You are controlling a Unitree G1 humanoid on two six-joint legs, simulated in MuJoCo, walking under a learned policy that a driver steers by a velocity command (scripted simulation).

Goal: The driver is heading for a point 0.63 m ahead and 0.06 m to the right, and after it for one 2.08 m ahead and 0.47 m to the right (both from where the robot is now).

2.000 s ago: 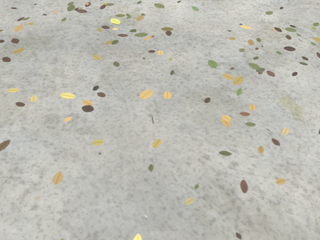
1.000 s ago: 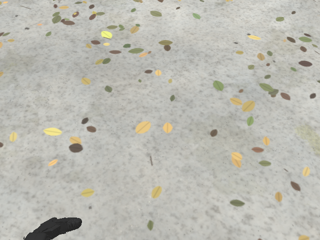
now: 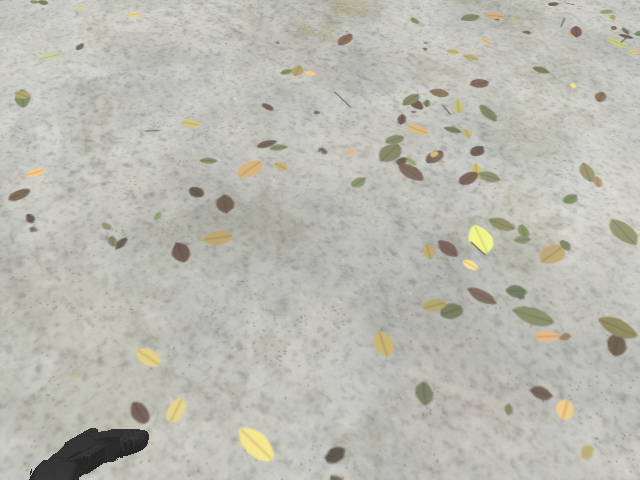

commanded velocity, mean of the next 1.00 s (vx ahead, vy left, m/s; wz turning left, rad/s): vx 0.50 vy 0.00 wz -0.05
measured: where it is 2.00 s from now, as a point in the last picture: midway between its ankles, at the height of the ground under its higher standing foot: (348, 260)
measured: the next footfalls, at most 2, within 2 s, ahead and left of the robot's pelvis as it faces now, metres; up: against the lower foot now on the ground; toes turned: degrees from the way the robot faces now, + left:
left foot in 0.48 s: +0.40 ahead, +0.16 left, +0.00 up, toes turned +8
right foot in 1.02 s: +0.69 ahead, -0.09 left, +0.00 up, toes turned -11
